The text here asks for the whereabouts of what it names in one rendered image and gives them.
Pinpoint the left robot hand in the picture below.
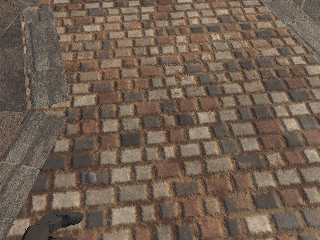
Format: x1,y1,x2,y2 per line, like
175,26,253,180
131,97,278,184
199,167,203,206
22,210,84,240

